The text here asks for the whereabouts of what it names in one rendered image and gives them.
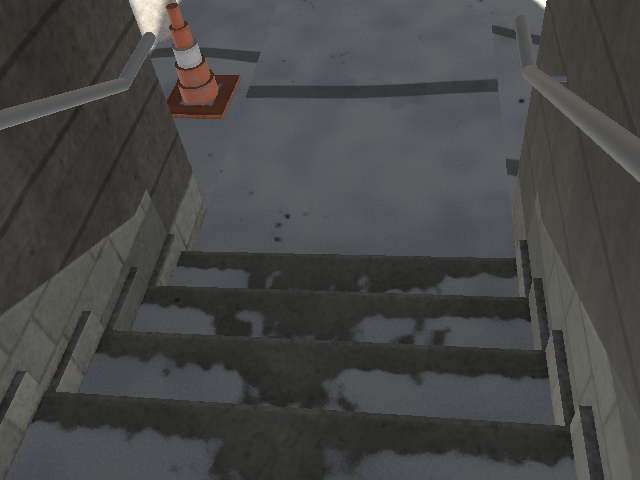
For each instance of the stairs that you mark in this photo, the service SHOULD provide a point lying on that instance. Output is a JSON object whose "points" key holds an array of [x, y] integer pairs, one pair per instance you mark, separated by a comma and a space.
{"points": [[283, 366]]}

